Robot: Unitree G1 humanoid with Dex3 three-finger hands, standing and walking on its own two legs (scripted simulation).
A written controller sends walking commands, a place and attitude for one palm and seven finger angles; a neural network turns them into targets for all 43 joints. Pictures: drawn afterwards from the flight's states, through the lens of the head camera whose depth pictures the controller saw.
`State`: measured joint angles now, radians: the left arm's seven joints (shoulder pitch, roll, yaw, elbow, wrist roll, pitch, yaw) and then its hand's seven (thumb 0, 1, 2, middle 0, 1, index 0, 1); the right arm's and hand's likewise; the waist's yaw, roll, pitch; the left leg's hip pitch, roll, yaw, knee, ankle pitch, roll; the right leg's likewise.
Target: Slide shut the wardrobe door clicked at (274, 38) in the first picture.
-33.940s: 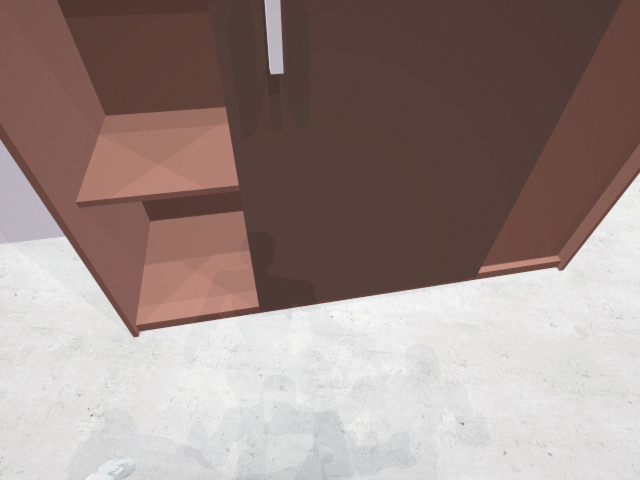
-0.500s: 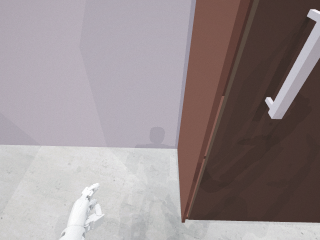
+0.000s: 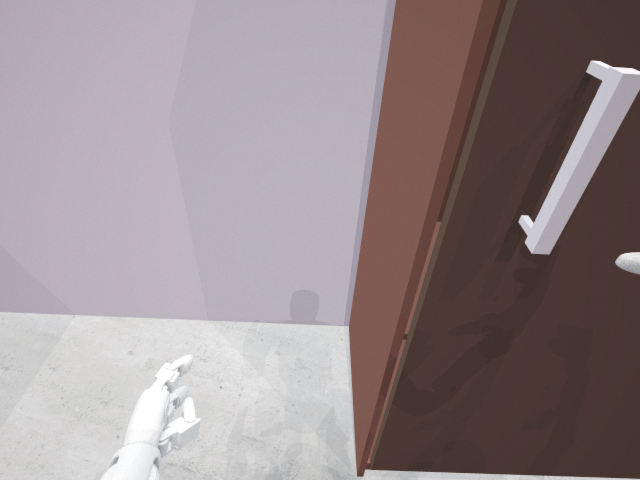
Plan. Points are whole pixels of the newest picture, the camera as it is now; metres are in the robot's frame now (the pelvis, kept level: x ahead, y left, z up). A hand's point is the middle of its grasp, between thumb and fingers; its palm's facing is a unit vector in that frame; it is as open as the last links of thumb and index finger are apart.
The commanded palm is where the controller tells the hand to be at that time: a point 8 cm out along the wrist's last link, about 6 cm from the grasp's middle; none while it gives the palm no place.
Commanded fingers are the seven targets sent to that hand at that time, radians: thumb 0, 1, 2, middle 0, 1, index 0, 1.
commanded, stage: draw the hand back to the body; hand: right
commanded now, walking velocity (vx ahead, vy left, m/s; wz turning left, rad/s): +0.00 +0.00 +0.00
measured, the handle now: (565, 164) +0.39 -0.30 +0.27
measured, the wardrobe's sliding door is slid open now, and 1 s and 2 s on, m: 0.01 0.01 0.01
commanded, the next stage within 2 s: step back with the hand held close in 1.16 s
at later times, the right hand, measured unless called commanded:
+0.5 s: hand (632, 327) +0.21 -0.30 +0.19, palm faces +0.54 +0.78 -0.31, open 11.6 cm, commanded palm +0.15 -0.32 +0.20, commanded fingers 0.00 -0.43 -0.67 0.22 0.58 0.22 0.58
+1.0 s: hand (567, 325) +0.23 -0.26 +0.17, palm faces +0.41 +0.84 -0.36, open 7.6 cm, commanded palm +0.18 -0.30 +0.18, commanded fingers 0.00 -0.90 -0.90 0.20 0.30 0.20 0.30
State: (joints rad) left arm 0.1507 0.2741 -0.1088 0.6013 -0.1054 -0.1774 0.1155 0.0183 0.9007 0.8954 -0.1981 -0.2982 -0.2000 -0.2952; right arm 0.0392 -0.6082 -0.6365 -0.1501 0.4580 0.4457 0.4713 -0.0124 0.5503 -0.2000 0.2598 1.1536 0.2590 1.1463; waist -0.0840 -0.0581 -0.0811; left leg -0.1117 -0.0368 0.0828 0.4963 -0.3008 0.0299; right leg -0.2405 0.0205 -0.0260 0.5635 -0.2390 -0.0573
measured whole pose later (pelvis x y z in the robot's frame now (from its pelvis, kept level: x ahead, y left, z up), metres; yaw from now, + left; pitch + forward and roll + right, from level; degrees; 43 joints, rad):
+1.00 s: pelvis +0.03 +0.00 +0.01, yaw +2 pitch -4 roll +1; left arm 0.18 0.22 -0.03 0.61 0.00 -0.11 0.06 0.02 0.90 0.90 -0.20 -0.30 -0.20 -0.30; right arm 0.45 -0.35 -0.32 -0.44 0.08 -0.04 -0.10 0.01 -0.84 -0.88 0.21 0.33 0.21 0.33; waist -0.08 -0.04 -0.01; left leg -0.04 -0.03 0.04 0.39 -0.28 0.02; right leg -0.15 0.04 -0.06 0.44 -0.23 -0.06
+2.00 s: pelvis -0.06 -0.04 -0.01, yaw +0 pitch +1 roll +3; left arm 0.22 0.22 -0.01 0.55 -0.01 -0.03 0.07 0.02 0.90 0.90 -0.20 -0.30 -0.20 -0.30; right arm 0.51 -0.39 -0.42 -0.49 0.04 -0.19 -0.13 0.02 -0.89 -0.90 0.21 0.30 0.21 0.30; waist -0.03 -0.02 0.00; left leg -0.27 -0.04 -0.02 0.54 -0.30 -0.01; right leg -0.45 0.05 -0.05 0.52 -0.11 -0.09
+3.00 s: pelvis -0.33 -0.20 -0.02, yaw +7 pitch -5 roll +6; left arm 0.29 0.03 -0.03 0.67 0.03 -0.03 -0.03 0.02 0.90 0.89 -0.20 -0.30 -0.20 -0.29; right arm 0.28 -0.44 -0.48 -0.54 0.06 -0.11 -0.11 0.02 -0.89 -0.90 0.21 0.30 0.21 0.30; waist 0.04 0.08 0.01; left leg -0.42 -0.16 0.15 1.19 -0.57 0.03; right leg -0.49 -0.07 0.12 0.71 -0.28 0.07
